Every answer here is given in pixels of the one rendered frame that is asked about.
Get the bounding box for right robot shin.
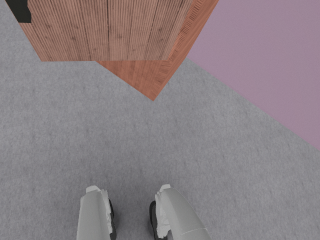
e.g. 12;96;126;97
155;184;178;238

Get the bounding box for cupboard door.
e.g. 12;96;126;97
5;0;193;62

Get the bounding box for robot right thigh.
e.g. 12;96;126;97
155;188;212;240

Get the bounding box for handle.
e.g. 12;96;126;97
5;0;32;23

